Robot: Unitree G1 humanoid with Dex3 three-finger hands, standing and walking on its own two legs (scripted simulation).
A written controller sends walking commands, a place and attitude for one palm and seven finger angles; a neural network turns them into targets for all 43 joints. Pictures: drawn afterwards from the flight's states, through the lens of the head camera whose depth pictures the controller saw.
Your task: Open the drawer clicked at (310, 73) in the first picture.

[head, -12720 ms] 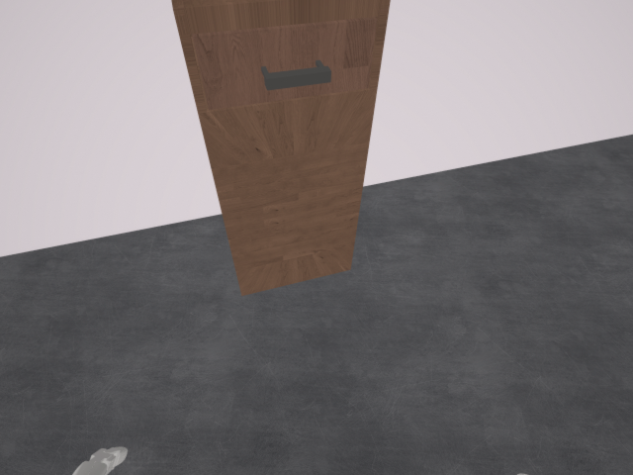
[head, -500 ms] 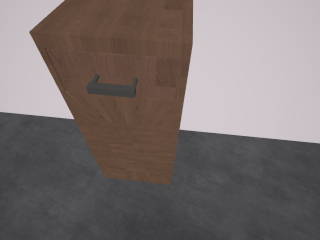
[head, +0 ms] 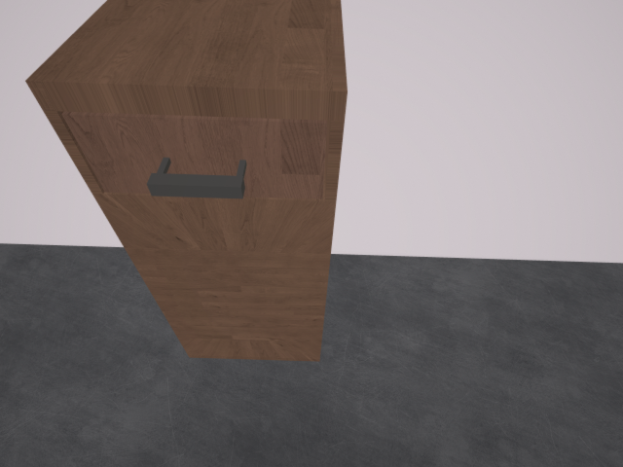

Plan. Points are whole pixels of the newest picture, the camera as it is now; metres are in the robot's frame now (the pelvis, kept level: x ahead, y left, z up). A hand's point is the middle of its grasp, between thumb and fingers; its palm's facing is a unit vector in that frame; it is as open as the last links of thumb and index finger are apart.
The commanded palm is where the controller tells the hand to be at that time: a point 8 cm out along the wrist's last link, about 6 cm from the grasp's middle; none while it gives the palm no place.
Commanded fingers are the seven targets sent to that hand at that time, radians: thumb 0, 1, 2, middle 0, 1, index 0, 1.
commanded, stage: come to a stop and stand still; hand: left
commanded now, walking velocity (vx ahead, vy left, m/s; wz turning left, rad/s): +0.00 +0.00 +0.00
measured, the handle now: (200, 175) +0.52 +0.19 +0.07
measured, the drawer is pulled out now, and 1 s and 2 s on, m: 0.00 0.00 0.00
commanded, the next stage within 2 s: look again from close up in 0.46 s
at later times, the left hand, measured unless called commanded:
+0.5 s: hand out of the picture +0.00 +0.13 -0.18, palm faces +0.08 -0.98 -0.17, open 7.3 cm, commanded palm none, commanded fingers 0.00 0.90 0.90 -0.20 -0.30 -0.20 -0.30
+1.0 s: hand out of the picture -0.02 +0.20 -0.18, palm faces +0.04 -0.98 -0.19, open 7.4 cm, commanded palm none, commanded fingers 0.00 0.90 0.90 -0.20 -0.30 -0.20 -0.30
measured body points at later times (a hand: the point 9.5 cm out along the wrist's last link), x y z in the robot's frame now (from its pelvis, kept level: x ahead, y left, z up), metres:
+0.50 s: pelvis +0.02 -0.03 +0.00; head +0.03 -0.04 +0.45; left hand -0.01 +0.18 -0.16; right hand +0.03 -0.25 -0.17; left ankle -0.02 +0.11 -0.74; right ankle -0.01 -0.13 -0.74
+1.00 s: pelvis -0.02 +0.03 -0.01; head -0.02 +0.04 +0.44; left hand -0.02 +0.25 -0.17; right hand +0.00 -0.20 -0.16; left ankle -0.01 +0.10 -0.74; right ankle -0.01 -0.13 -0.74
